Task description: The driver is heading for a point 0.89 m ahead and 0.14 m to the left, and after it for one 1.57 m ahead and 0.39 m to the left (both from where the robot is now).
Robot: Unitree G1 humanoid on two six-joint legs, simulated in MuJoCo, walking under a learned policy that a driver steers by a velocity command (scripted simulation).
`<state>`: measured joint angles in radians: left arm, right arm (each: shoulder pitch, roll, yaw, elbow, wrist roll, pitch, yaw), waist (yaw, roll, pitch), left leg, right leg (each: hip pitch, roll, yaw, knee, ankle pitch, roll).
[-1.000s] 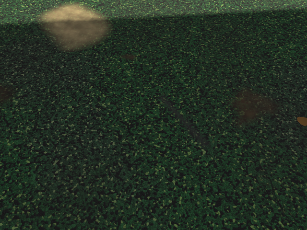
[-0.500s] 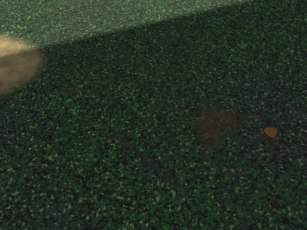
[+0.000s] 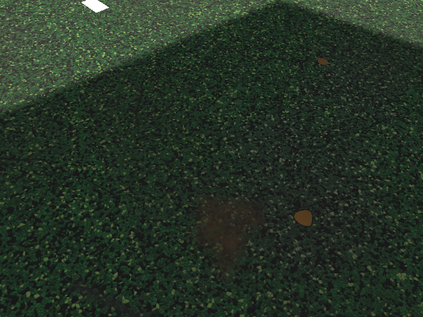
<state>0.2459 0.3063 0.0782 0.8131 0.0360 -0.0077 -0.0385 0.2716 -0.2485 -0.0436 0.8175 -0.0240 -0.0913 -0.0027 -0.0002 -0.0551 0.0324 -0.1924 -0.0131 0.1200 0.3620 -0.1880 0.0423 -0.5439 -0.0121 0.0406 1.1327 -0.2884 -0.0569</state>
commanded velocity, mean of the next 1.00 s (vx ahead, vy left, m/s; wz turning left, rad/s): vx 0.50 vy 0.00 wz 0.15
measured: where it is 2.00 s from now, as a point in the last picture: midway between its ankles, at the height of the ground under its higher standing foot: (190, 215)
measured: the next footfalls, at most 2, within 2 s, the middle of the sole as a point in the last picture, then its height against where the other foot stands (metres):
right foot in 0.28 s outside the picture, level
left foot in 0.84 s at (194, 290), level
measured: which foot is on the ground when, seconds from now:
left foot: down 0.00-0.30, up 0.32-0.82, down 0.84-1.00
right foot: up 0.00-0.26, down 0.28-0.84, up 0.86-1.00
